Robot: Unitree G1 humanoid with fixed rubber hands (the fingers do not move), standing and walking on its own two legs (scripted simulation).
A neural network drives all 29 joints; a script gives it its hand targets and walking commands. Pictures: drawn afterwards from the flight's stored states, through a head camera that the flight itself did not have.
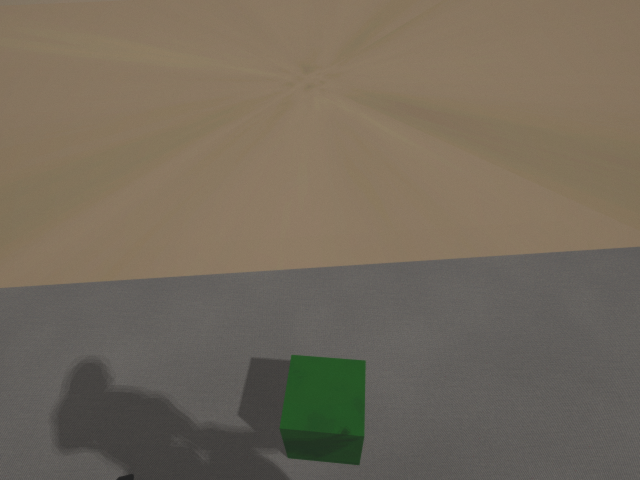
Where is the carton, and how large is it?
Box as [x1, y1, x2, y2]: [280, 355, 365, 464]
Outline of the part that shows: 291,355 280,422 280,431 288,457 358,464 363,440 365,361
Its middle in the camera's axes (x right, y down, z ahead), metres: +0.01 +0.48 +1.11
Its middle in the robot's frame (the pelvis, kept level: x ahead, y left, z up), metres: +0.48 +0.04 -0.66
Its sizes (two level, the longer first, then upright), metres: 0.210 0.200 0.250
